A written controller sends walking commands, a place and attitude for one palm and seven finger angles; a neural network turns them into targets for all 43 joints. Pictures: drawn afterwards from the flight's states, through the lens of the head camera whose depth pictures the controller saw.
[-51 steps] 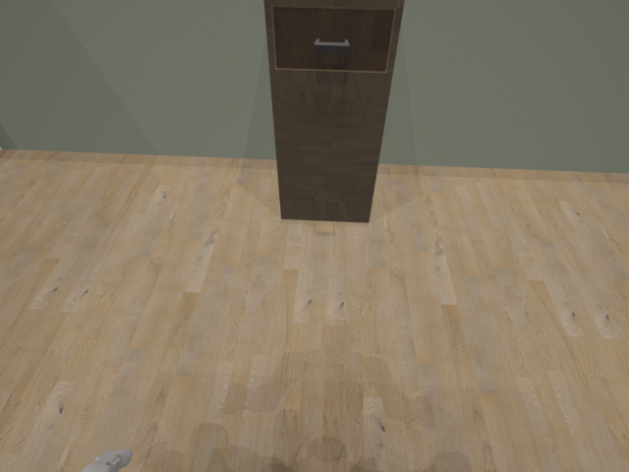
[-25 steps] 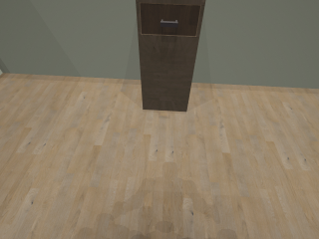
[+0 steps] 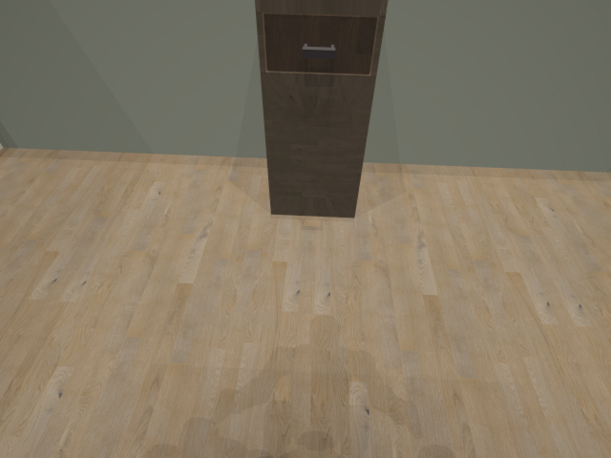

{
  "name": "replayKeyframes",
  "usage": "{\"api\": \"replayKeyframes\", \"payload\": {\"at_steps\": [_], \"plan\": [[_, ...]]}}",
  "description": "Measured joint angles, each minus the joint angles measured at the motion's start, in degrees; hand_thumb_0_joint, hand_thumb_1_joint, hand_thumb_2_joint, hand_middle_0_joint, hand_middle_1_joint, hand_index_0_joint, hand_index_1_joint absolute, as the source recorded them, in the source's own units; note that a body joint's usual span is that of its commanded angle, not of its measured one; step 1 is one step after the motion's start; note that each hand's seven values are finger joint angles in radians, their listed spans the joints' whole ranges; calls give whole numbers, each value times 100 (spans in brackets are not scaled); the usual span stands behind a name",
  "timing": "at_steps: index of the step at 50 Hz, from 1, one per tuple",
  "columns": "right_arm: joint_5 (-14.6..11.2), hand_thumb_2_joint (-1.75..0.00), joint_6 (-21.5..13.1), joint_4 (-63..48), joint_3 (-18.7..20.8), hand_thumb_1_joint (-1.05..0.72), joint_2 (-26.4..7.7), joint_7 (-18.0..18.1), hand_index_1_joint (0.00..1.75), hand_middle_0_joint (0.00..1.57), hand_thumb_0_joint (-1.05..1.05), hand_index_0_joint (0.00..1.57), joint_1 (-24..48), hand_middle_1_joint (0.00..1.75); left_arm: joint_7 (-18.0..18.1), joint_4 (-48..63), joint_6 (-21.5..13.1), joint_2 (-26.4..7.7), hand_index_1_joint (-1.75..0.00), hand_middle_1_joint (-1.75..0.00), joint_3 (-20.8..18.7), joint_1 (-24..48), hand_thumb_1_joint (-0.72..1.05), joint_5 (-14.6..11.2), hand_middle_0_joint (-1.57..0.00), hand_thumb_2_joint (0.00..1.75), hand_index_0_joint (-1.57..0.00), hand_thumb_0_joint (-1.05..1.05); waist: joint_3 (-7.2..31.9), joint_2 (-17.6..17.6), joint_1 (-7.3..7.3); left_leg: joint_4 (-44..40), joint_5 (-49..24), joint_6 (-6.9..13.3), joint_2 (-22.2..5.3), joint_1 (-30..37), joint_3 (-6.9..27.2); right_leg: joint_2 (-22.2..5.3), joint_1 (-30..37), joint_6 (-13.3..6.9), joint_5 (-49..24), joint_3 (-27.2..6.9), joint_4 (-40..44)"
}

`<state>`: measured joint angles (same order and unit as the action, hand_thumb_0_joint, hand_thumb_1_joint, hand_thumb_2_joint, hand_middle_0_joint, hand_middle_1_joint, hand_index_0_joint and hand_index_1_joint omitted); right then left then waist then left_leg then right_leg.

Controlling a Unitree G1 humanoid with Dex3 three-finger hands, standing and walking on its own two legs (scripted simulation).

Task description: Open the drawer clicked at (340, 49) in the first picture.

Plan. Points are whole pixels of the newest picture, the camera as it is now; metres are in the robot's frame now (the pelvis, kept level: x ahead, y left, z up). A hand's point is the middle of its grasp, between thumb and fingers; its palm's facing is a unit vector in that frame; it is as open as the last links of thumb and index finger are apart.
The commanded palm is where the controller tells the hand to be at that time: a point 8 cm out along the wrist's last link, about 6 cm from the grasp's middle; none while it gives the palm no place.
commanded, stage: look at it before walking up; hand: left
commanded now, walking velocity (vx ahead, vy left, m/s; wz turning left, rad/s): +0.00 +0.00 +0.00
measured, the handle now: (319, 49) +1.29 +0.03 +0.02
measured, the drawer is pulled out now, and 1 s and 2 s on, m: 0.00 0.00 0.00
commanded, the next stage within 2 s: walk to a spot facing it in 0.42 s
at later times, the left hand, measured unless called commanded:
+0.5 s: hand out of the picture +0.07 +0.24 -0.16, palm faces -0.03 -0.94 -0.33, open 7.4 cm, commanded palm none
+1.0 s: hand out of the picture +0.10 +0.13 -0.17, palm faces -0.10 -0.97 -0.22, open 7.4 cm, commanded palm none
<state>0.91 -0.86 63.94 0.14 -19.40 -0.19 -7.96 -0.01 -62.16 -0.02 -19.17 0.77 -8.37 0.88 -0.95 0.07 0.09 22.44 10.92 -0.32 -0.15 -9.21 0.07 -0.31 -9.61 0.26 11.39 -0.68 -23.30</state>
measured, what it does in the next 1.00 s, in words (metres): walks ahead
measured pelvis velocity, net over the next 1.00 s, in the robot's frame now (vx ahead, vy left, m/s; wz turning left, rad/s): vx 0.09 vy -0.05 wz -0.20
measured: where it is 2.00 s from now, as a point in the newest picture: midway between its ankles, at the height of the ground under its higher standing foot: (339, 411)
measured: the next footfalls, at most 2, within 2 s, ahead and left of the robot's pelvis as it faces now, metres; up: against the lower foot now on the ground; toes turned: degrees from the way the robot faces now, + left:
left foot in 1.36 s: +0.44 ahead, +0.02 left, +0.00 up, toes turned -10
right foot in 1.98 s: +0.49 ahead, -0.23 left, +0.00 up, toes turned -45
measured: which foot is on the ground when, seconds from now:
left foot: down 0.00-0.86, up 0.88-1.00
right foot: down 0.00-1.00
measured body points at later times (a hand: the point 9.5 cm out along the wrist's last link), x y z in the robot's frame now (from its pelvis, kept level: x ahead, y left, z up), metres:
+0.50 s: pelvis +0.01 +0.00 +0.00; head +0.01 +0.00 +0.45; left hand +0.07 +0.29 -0.13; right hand +0.08 -0.30 -0.13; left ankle +0.02 +0.12 -0.74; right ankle +0.02 -0.12 -0.74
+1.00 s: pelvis +0.09 -0.05 -0.01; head +0.10 -0.07 +0.44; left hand +0.10 +0.19 -0.16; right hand +0.06 -0.30 -0.17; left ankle +0.07 +0.09 -0.66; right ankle +0.05 -0.12 -0.74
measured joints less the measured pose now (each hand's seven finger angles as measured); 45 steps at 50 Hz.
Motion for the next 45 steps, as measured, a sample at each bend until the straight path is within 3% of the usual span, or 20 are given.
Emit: {"api": "replayKeyframes", "payload": {"at_steps": [29, 36, 40, 42, 43, 45], "plan": [[5, -90, 18, 38, -16, -90, 11, 22, 30, 21, 0, 20, 68, 30, 28, -41, -2, 7, -30, -30, -7, -50, 90, -7, -20, 90, -20, 0, -49, -21, 31, -66, 39, -27, -48, 64, -33, 46, 65, -15, -2, -33, 110], [66, -90, 79, -165, 55, -90, 324, 3, 30, 20, 0, 20, -294, 30, -94, 116, 182, 284, -30, -30, -110, -629, 91, 53, -20, 90, -20, 0, 191, -24, 127, 450, 573, -5, -180, -15, -387, 160, -324, -113, 903, -294, -795], [66, -90, -23, -258, 139, -90, 506, 3, 30, 21, 0, 20, -539, 30, -186, 170, 214, 498, -30, -30, -204, -966, 91, 70, -20, 90, -20, 0, 104, -15, 143, 573, 835, -87, -318, 159, -740, 33, -781, -91, 1364, 98, -1790], [73, -90, -56, -262, 169, -90, 540, 16, 30, 21, 0, 20, -670, 30, -224, 205, 182, 619, -30, -30, -236, -1038, 91, 72, -20, 90, -20, 0, 15, 58, 111, 716, 1001, -178, -429, 229, -843, -31, -814, -89, 1318, 311, -1675], [73, -90, -56, -254, 182, -90, 540, 19, 30, 21, 0, 20, -744, 30, -237, 252, 124, 670, -30, -30, -250, -1068, 91, 77, -20, 90, -20, 0, -31, 116, 104, 960, 1166, -214, -515, 178, -852, -24, -739, -109, 1082, 392, -1400], [48, -90, 29, -172, 201, -90, 559, 18, 30, 21, 0, 20, -852, 30, -186, 312, -65, 754, -30, -30, -267, -1098, 91, 82, -20, 90, -20, 0, -88, 207, 124, 2225, 1621, -131, -630, -300, -670, 80, -751, -281, 745, 507, -1493]]}}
